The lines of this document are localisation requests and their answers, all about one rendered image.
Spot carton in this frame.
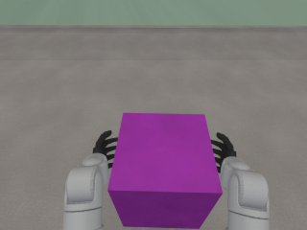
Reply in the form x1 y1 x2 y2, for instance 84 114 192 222
107 112 223 229

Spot robot left forearm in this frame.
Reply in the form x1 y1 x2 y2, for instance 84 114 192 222
62 152 109 230

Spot left robot hand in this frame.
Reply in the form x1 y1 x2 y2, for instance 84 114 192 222
92 130 118 169

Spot right robot hand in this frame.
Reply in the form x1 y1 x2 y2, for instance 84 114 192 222
210 132 237 173

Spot robot right forearm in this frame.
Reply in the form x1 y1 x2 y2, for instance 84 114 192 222
220 156 270 230

